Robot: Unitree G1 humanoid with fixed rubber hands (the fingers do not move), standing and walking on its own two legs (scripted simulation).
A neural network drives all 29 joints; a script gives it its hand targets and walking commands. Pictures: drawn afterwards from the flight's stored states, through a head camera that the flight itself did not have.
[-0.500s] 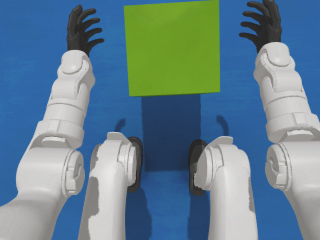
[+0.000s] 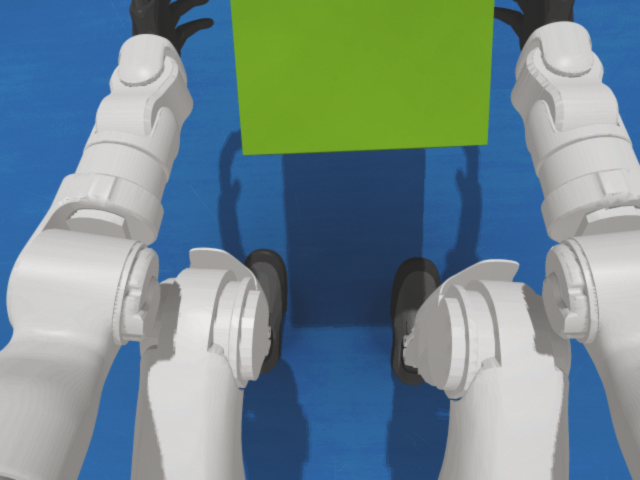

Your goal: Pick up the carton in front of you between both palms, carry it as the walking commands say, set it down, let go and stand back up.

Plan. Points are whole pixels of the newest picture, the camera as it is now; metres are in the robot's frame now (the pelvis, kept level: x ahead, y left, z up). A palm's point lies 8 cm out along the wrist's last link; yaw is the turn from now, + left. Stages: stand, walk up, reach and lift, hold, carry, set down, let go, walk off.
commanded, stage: reach and lift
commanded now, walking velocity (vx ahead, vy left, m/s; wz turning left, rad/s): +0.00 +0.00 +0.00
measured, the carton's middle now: (355, 59) +0.52 -0.01 -0.24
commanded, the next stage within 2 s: none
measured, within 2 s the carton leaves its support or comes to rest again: leaves its support in 0.60 s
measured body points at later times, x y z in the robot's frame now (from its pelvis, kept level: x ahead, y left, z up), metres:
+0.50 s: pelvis -0.01 +0.00 +0.00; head +0.36 -0.02 +0.26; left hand +0.54 +0.14 -0.17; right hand +0.55 -0.16 -0.18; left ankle +0.12 +0.12 -0.33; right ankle +0.12 -0.12 -0.33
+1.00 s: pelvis +0.00 +0.01 +0.07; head +0.26 -0.02 +0.43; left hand +0.51 +0.12 +0.00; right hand +0.50 -0.18 -0.01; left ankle +0.12 +0.13 -0.33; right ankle +0.11 -0.12 -0.33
